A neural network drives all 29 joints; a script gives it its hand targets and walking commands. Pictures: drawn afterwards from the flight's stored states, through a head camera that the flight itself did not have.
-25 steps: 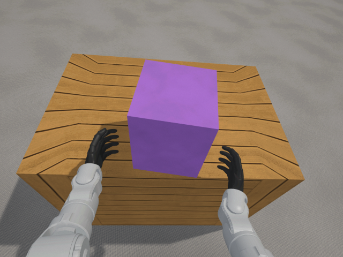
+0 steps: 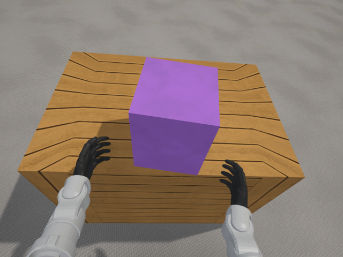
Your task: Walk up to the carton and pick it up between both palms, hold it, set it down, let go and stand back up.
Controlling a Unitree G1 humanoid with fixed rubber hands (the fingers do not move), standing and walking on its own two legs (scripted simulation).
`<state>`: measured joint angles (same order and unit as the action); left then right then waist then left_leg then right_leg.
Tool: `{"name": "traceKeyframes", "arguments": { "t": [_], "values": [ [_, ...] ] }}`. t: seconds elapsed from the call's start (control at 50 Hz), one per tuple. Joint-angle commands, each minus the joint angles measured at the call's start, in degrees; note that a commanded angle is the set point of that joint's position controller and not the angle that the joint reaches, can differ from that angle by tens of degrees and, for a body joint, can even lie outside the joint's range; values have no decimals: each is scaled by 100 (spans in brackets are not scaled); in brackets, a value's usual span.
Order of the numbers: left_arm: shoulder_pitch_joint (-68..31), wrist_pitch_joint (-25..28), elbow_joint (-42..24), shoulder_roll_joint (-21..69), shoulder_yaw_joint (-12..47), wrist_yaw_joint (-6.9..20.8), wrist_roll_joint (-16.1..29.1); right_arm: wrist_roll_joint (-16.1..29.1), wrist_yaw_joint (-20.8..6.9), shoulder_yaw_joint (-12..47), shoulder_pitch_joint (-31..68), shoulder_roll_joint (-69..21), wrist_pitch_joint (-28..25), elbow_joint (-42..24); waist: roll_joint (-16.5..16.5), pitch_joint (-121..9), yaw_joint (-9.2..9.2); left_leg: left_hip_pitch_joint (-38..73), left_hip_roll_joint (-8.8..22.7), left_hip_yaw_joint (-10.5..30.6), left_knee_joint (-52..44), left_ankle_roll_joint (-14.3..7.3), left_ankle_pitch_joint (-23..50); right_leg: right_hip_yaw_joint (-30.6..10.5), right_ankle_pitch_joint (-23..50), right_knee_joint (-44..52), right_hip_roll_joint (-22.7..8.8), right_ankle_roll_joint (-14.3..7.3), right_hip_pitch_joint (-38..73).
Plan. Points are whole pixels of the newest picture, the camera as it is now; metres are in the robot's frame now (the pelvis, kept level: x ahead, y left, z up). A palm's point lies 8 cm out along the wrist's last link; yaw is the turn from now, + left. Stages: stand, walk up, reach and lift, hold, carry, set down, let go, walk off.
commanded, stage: set down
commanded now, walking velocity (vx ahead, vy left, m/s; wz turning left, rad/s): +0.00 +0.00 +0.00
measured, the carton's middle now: (173, 119) +0.51 +0.00 -0.01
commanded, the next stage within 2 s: let go in 1.98 s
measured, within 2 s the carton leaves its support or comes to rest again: neither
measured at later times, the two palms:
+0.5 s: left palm (74, 194) +0.28 +0.22 -0.02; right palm (248, 216) +0.24 -0.17 -0.01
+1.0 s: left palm (67, 215) +0.24 +0.23 -0.03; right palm (251, 230) +0.22 -0.18 -0.02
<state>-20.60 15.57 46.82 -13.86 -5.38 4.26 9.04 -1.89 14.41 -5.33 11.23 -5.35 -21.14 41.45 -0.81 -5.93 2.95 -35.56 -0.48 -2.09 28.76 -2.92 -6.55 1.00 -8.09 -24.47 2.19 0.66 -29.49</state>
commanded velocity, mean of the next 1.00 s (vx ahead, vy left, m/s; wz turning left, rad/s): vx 0.00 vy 0.00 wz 0.00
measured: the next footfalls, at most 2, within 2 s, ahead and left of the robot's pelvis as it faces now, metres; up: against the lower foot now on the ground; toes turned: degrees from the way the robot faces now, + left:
none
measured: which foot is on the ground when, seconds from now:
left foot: down 0.00-1.00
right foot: down 0.00-1.00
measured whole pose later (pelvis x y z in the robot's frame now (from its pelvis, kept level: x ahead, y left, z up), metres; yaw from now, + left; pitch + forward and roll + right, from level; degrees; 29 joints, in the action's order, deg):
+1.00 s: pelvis +0.03 -0.01 +0.01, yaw +1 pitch +3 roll -2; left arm 8.2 8.0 23.7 -16.3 -2.9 6.3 10.5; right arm 1.9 8.7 2.8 -14.4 -0.5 -19.2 23.3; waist -0.8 2.3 0.8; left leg -21.0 -0.5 -2.1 28.8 -2.9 -10.8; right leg 0.9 -12.5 -24.5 2.3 -0.5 -15.0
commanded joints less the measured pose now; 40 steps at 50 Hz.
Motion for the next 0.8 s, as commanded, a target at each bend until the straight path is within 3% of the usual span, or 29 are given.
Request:
{"name": "traceKeyframes", "arguments": {
  "t": [0.0, 0.02, 0.04, 0.06, 0.08, 0.12, 0.14, 0.18, 0.22, 0.24, 0.26, 0.28, 0.3, 0.34, 0.38, 0.44, 0.52, 0.58, 0.62, 0.68, 0.78],
  "values": [
    [-247, 132, -1585, -942, 622, 173, -23, 924, 37, 946, -33, 534, -527, -1464, 606, -2374, -376, 3149, 330, 565, -272, 586, -585, -65, -245, 209, -152, 17, 1482],
    [813, 68, -2041, -775, 560, 226, -171, 1000, 34, 1144, -1048, 433, -689, -1680, 626, -2232, -464, 3481, 351, 623, -306, 596, -77, -96, 232, 231, -128, 0, 1784],
    [226, 81, -2254, -928, 499, 277, -122, 1146, 34, 1193, -491, 469, -711, -1857, 728, -2474, -576, 3422, 317, 511, -145, 644, 368, -50, 340, 217, -98, 13, 1609],
    [90, 65, -2153, -986, 597, 269, -9, 1086, 30, 1107, -293, 531, -674, -1873, 790, -2288, -485, 3279, 314, 497, -129, 653, 408, 11, 200, 228, -99, -20, 1498],
    [1195, -9, -2473, -848, 516, 316, -154, 1142, 20, 1281, -1308, 480, -792, -1958, 763, -2077, -564, 3671, 375, 650, -191, 661, 602, -42, 545, 279, -92, -32, 1759],
    [791, 10, -2741, -889, 708, 312, 8, 1094, -1, 1113, -739, 637, -841, -2314, 845, -2088, -488, 3502, 358, 599, -128, 704, 485, 69, 188, 294, -50, -73, 1431],
    [1384, -11, -2937, -802, 732, 334, 60, 1127, -15, 1201, -1353, 645, -830, -2368, 758, -1863, -421, 3591, 404, 706, -190, 684, 518, 59, 349, 298, -54, -95, 1556],
    [1595, 62, -3074, -954, 726, 335, 200, 1104, -63, 1269, -1509, 669, -848, -2624, 590, -1776, -433, 3521, 352, 649, -170, 665, 447, 66, 206, 334, -79, -99, 1471],
    [1379, 97, -3264, -1309, 632, 290, 268, 1150, -112, 1272, -1303, 604, -730, -2966, 609, -1692, -620, 3288, 324, 495, -228, 594, 151, 3, -230, 311, -148, -136, 1405],
    [1571, 114, -3223, -1219, 780, 257, 294, 1112, -160, 1217, -1500, 722, -676, -2777, 692, -1537, -513, 3326, 375, 603, -318, 626, -121, 19, -398, 336, -156, -172, 1330],
    [1745, 121, -3228, -1241, 762, 247, 269, 1184, -227, 1326, -1667, 678, -626, -2787, 682, -1351, -622, 3317, 426, 628, -382, 576, -420, -12, -574, 337, -175, -187, 1393],
    [1679, 171, -3451, -1398, 761, 239, 375, 1191, -201, 1307, -1704, 628, -602, -2965, 617, -1524, -581, 3332, 395, 597, -321, 604, -155, 29, -332, 318, -188, -174, 1490],
    [1888, 155, -3434, -1310, 697, 242, 327, 1167, -227, 1364, -1775, 564, -594, -2989, 599, -1437, -674, 3391, 380, 548, -311, 598, 96, -8, -252, 321, -191, -185, 1434],
    [2157, 157, -3413, -1243, 737, 271, 359, 1163, -245, 1415, -2140, 632, -568, -2917, 507, -1371, -579, 3519, 344, 563, -288, 560, 189, -37, -179, 379, -191, -198, 1469],
    [2200, 101, -3462, -1382, 687, 283, 350, 1215, -236, 1482, -2152, 638, -515, -3003, 469, -1246, -646, 3528, 299, 456, -313, 541, 146, -142, -309, 418, -256, -189, 1493],
    [2622, -44, -3407, -1232, 692, 344, 257, 1150, -247, 1421, -2607, 796, -495, -2673, 559, -1002, -572, 3905, 327, 501, -334, 613, 602, -115, 25, 491, -208, -199, 1523],
    [2742, -265, -3219, -1091, 685, 452, 172, 1135, -242, 1372, -2564, 973, -397, -2548, 530, -717, -646, 3905, 373, 503, -440, 631, 232, -114, -363, 599, -204, -227, 1588],
    [2810, -348, -3518, -1076, 694, 349, 165, 1075, -269, 1121, -2498, 1062, -455, -2685, 696, -779, -690, 4044, 389, 522, -491, 687, 367, -29, -271, 555, -130, -265, 1616],
    [2843, -398, -3484, -1075, 699, 363, 167, 1074, -295, 1190, -2586, 934, -419, -2802, 563, -613, -658, 3984, 421, 526, -508, 663, 257, -18, -370, 551, -117, -261, 1683],
    [3096, -393, -3605, -1137, 595, 316, 100, 1026, -370, 1168, -2815, 952, -453, -2865, 650, -709, -737, 4116, 395, 464, -424, 705, 949, 3, 32, 526, -81, -265, 1844],
    [3063, -450, -3504, -1021, 736, 224, 84, 937, -531, 1135, -2575, 979, -316, -2856, 629, -332, -697, 3882, 391, 420, -575, 649, 505, -14, -407, 573, -92, -327, 1692]
  ]
}}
